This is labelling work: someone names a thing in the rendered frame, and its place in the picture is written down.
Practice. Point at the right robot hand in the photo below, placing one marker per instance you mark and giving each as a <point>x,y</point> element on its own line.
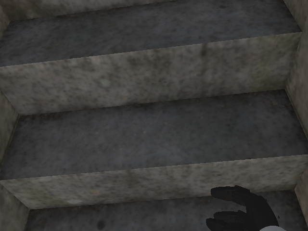
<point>258,212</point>

